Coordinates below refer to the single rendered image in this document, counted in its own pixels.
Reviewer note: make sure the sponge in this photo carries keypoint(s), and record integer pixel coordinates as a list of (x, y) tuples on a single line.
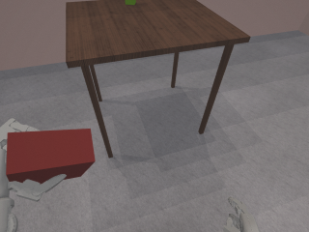
[(42, 154)]

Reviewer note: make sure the robot right hand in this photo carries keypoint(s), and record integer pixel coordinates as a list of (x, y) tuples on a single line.
[(245, 223)]

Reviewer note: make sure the robot left hand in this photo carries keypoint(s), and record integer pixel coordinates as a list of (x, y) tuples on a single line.
[(29, 189)]

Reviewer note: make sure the left robot forearm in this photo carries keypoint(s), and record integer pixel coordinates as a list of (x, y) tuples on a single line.
[(8, 220)]

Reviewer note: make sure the table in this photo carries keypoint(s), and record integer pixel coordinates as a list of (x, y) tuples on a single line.
[(105, 31)]

